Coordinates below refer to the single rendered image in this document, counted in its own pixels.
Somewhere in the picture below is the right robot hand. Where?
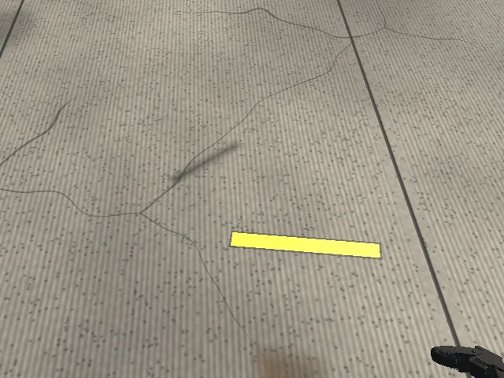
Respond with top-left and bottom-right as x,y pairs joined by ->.
431,346 -> 504,378

